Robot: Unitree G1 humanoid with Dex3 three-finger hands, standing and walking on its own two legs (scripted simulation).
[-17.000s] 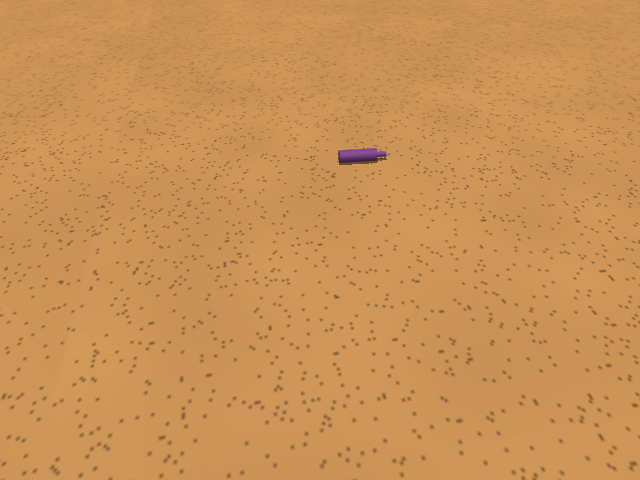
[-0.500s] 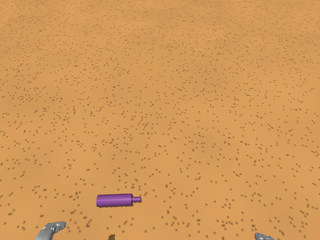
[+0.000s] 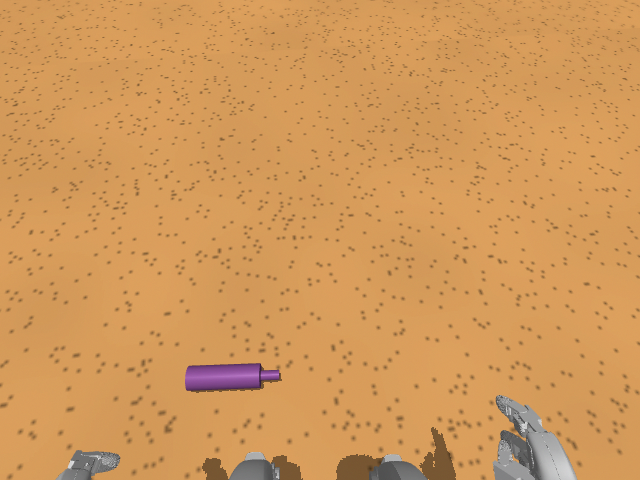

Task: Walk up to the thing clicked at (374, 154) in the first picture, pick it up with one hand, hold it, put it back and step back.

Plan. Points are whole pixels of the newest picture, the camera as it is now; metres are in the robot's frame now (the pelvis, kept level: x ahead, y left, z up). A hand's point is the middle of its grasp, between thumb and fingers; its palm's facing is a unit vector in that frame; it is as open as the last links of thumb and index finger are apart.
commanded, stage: rise first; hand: left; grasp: from above
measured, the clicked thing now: (234, 376) +0.44 +0.22 -0.66
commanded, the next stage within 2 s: none
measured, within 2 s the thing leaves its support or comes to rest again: neither
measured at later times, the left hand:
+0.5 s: hand (139, 468) +0.20 +0.29 -0.28, palm faces -0.40 -0.61 -0.68, open 14.2 cm
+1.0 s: hand (169, 409) +0.32 +0.31 -0.43, palm faces -0.48 -0.20 -0.85, open 14.1 cm
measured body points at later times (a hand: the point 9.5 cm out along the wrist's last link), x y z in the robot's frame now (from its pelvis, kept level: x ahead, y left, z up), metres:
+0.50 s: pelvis -0.04 -0.01 -0.14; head +0.12 +0.01 +0.28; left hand +0.22 +0.32 -0.24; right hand +0.15 -0.27 -0.24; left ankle +0.02 +0.13 -0.66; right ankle +0.01 -0.15 -0.66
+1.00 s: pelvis -0.09 +0.00 -0.30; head +0.13 +0.03 +0.09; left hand +0.34 +0.32 -0.38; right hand +0.00 -0.29 -0.42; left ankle +0.02 +0.13 -0.66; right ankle +0.00 -0.15 -0.66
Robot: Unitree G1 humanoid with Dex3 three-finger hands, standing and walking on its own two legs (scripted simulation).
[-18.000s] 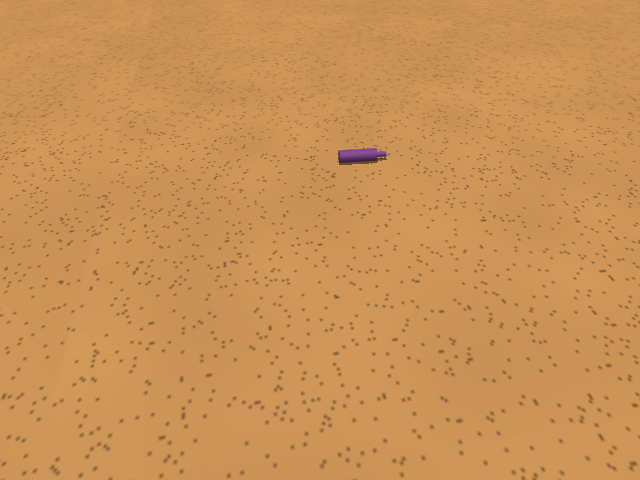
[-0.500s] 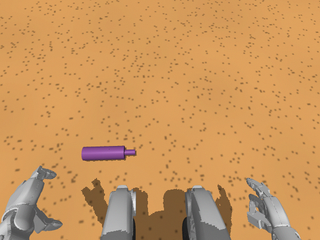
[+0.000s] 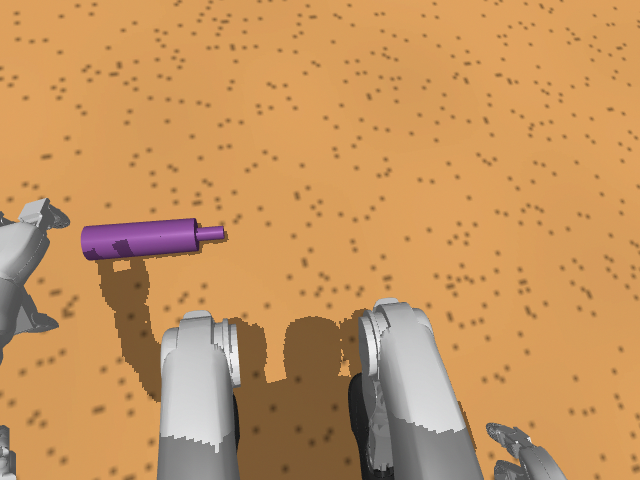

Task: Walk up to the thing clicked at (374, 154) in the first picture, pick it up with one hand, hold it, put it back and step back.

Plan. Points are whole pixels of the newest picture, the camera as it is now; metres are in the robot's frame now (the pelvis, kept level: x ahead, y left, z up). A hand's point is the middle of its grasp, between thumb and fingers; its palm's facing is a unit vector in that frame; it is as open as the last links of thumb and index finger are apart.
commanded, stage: rise first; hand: left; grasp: from above
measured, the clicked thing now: (157, 237) +0.51 +0.27 -0.36
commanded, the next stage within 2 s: approach in 1.08 s
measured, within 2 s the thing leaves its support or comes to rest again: neither
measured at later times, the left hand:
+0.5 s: hand (63, 254) +0.43 +0.35 -0.20, palm faces -0.45 -0.05 -0.89, open 14.1 cm
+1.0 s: hand (79, 245) +0.45 +0.34 -0.23, palm faces -0.44 -0.07 -0.90, open 14.2 cm
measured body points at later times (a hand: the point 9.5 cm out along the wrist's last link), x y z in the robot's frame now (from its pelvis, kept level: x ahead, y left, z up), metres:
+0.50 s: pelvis +0.00 +0.01 -0.05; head +0.22 +0.08 +0.33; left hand +0.45 +0.35 -0.15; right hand +0.09 -0.27 -0.16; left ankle +0.09 +0.14 -0.36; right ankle +0.10 -0.13 -0.36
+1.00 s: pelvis +0.01 +0.01 -0.06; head +0.25 +0.09 +0.31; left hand +0.47 +0.35 -0.18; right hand +0.08 -0.27 -0.17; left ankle +0.09 +0.14 -0.36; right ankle +0.10 -0.13 -0.36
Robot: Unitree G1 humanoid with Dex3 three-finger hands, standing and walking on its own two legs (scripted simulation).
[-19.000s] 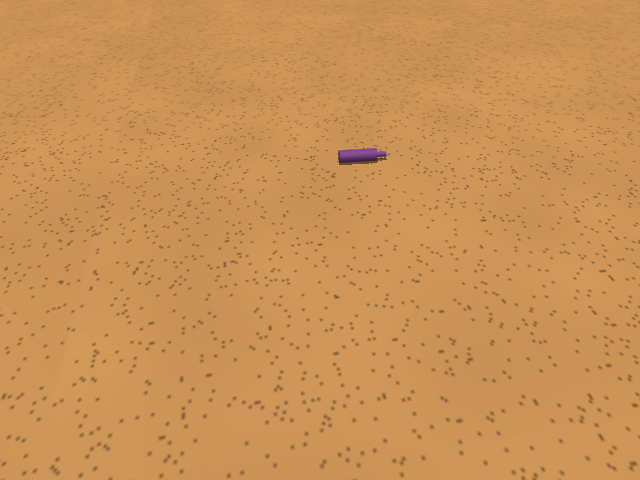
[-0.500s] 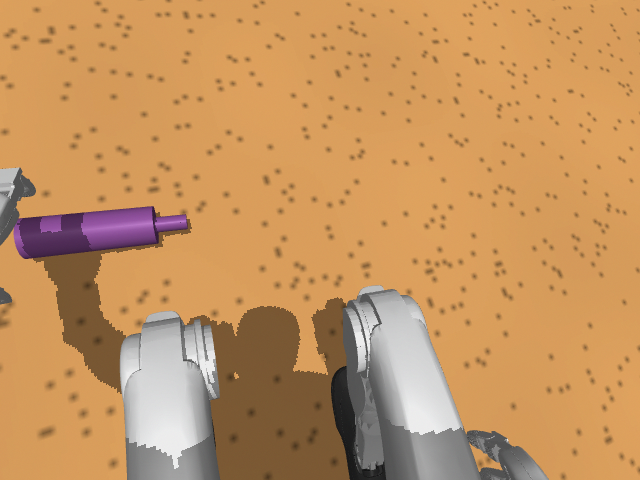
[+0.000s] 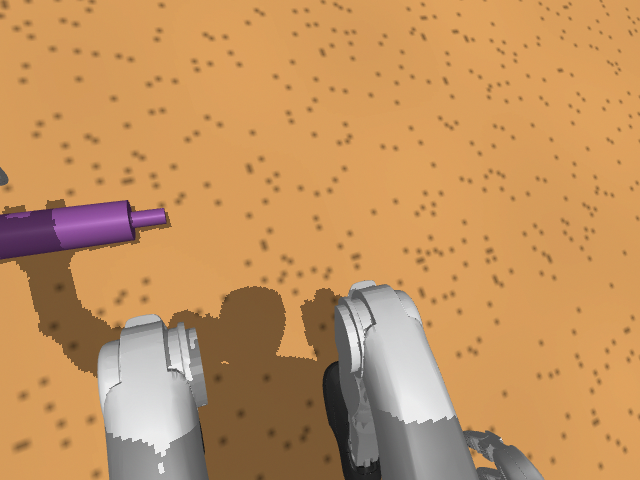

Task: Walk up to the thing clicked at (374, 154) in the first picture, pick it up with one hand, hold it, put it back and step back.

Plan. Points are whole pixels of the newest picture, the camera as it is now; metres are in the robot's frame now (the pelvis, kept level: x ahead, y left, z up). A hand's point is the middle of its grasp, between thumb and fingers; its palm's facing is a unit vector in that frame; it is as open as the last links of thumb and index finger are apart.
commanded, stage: rise first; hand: left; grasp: from above
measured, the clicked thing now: (80, 226) +0.48 +0.28 -0.30
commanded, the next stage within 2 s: approach in 0.08 s
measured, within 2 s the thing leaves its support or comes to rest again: neither
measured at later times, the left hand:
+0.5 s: hand (33, 218) +0.46 +0.31 -0.18, palm faces -0.40 -0.06 -0.92, open 14.0 cm
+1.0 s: hand (4, 232) +0.44 +0.33 -0.18, palm faces -0.50 -0.09 -0.86, open 14.1 cm
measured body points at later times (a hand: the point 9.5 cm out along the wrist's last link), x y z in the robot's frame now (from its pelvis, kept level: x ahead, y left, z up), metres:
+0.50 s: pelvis +0.00 +0.00 -0.01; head +0.23 +0.10 +0.36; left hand +0.47 +0.31 -0.13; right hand +0.06 -0.28 -0.10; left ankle +0.07 +0.13 -0.30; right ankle +0.10 -0.14 -0.29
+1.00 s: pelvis +0.00 +0.00 +0.00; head +0.25 +0.08 +0.36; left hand +0.46 +0.33 -0.13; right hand +0.04 -0.27 -0.10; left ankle +0.07 +0.13 -0.30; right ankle +0.10 -0.14 -0.30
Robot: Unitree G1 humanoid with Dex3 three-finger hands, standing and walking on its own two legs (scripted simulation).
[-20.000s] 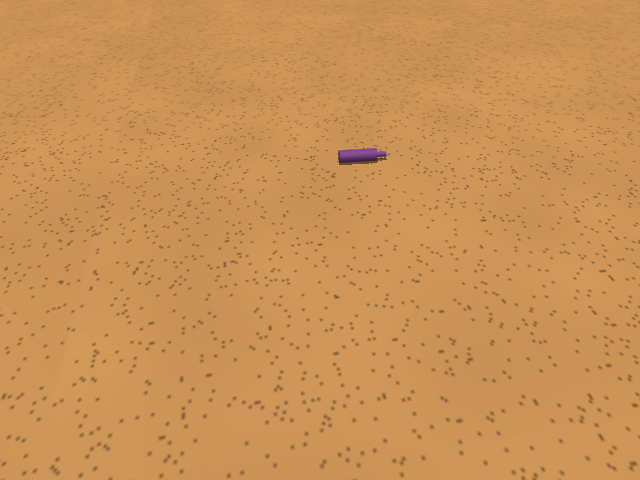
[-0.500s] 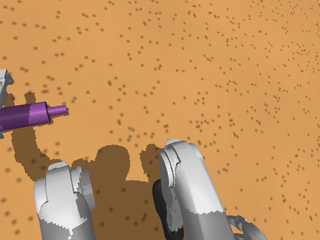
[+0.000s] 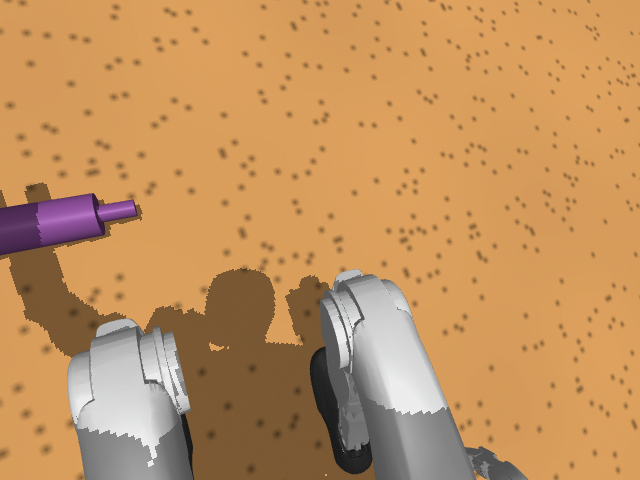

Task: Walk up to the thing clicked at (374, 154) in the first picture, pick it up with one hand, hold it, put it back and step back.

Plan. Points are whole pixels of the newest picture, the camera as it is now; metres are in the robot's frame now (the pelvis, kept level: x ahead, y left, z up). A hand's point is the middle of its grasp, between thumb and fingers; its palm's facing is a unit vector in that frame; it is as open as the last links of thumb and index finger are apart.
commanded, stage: approach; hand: left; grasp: from above
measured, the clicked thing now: (43, 224) +0.48 +0.29 -0.29
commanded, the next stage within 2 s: rest palm in 0.34 s
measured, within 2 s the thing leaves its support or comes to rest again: neither
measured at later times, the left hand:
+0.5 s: hand out of the picture +0.46 +0.34 -0.19, palm faces -0.49 -0.08 -0.87, open 13.3 cm
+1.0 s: hand (5, 223) +0.47 +0.32 -0.24, palm faces -0.41 -0.08 -0.91, open 14.0 cm
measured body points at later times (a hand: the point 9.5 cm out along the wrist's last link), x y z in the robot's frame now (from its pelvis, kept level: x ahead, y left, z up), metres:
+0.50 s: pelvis +0.00 +0.01 +0.00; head +0.25 +0.10 +0.36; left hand +0.48 +0.34 -0.14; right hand +0.04 -0.26 -0.09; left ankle +0.08 +0.14 -0.29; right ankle +0.10 -0.14 -0.29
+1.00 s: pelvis +0.00 +0.01 -0.03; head +0.26 +0.12 +0.33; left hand +0.48 +0.32 -0.19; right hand +0.04 -0.26 -0.09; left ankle +0.08 +0.14 -0.29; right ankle +0.10 -0.13 -0.29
